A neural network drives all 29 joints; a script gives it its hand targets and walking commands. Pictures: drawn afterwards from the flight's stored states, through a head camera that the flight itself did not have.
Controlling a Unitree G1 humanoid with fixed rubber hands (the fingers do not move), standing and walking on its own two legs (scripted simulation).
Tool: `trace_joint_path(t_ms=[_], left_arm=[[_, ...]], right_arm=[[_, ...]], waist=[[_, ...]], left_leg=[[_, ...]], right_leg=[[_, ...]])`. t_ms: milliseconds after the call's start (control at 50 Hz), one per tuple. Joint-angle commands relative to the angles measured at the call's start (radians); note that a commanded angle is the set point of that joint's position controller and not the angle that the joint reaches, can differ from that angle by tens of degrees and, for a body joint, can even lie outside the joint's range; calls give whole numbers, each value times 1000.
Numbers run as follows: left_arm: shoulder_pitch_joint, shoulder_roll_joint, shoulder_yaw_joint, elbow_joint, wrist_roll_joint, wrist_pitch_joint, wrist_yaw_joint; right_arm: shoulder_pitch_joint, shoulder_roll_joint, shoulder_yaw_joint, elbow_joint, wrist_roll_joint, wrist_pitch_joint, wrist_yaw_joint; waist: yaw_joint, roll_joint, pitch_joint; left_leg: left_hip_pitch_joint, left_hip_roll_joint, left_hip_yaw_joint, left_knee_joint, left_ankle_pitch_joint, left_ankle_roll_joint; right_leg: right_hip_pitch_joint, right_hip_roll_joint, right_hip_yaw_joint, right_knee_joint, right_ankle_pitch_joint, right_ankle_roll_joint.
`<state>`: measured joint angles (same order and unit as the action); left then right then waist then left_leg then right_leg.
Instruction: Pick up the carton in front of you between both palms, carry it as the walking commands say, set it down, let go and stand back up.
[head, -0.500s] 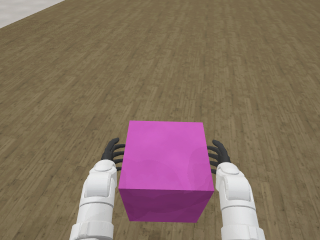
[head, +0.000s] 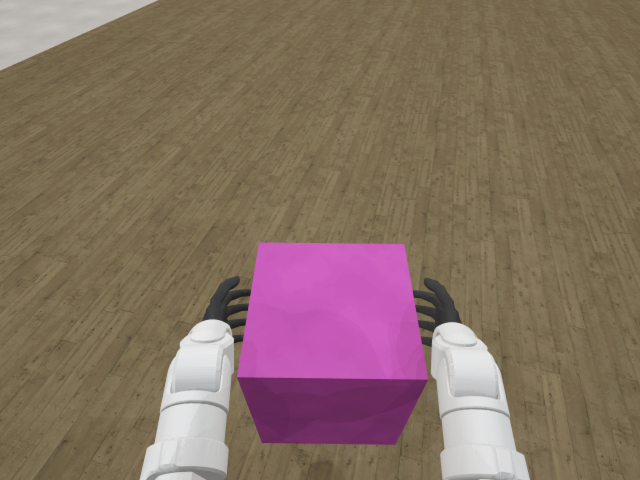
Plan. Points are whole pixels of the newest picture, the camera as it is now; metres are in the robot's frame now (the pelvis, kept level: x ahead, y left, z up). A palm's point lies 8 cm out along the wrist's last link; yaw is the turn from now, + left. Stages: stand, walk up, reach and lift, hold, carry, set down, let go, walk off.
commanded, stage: hold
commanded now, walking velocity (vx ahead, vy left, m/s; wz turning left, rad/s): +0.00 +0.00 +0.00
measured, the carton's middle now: (330, 347) +0.32 +0.00 -0.05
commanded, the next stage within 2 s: set down in 0.56 s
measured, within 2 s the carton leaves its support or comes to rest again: neither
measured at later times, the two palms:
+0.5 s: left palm (223, 325) +0.29 +0.14 +0.04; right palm (450, 324) +0.30 -0.16 +0.04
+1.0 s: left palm (247, 323) +0.35 +0.13 -0.04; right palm (438, 327) +0.35 -0.17 -0.04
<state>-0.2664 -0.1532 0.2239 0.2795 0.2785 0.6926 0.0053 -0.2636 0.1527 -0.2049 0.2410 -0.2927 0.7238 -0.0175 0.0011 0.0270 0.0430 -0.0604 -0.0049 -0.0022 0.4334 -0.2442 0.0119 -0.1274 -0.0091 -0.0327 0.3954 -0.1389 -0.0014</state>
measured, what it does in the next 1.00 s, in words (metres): stands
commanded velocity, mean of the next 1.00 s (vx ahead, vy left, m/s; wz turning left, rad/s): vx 0.00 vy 0.00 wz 0.00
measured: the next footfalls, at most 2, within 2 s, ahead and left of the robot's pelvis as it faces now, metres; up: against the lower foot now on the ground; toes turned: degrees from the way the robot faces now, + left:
none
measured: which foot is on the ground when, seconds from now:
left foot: down 0.00-1.00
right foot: down 0.00-1.00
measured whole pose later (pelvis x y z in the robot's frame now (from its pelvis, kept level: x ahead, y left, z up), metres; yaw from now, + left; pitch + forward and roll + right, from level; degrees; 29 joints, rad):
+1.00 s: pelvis -0.01 +0.00 -0.02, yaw +1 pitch +5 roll +0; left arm -0.60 -0.22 0.53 0.56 0.45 0.39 0.00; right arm -0.61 0.17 -0.52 0.54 -0.47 0.42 0.06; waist -0.04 0.04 0.13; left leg -0.45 -0.04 -0.06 0.66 -0.30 0.01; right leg -0.51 0.02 0.03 0.62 -0.20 0.00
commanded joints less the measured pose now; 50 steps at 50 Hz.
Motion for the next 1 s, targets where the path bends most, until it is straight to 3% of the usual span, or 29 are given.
trace_joint_path(t_ms=[0, 600, 700, 800, 900, 980], left_arm=[[-507, -932, -519, -39, -253, -46, -261], [-555, -946, -476, 4, -234, -47, -263], [-679, -961, -377, 136, -181, -83, -259], [-802, -902, -187, 295, -56, -156, -222], [-764, -751, -20, 361, 61, -273, -170], [-762, -748, -59, 351, 47, -409, -158]], right_arm=[[-460, 952, 508, -26, 251, -48, 255], [-526, 955, 484, 19, 253, -49, 263], [-651, 927, 366, 147, 186, -87, 269], [-782, 832, 153, 308, 50, -163, 253], [-747, 675, -6, 376, -62, -279, 226], [-759, 677, 41, 384, -42, -413, 227]], waist=[[-15, -16, -231], [-4, -22, -262], [-17, -7, -191], [-42, 0, -131], [-45, -7, -171], [-40, -3, -331]], left_leg=[[-145, -52, -100, -117, 62, 23], [-155, -66, -95, -121, 88, 20], [-225, -63, -88, -97, -39, 18], [-331, -66, -88, -28, -105, 14], [-428, -91, -72, 74, -2, -3], [-498, -117, -58, 163, 120, -18]], right_leg=[[225, 88, 101, -22, 52, -15], [273, 75, 109, -38, 117, 1], [203, 80, 97, -13, -33, -11], [80, 88, 80, 60, -108, -25], [-92, 100, 67, 157, 4, -21], [-162, 116, 65, 249, 140, -14]])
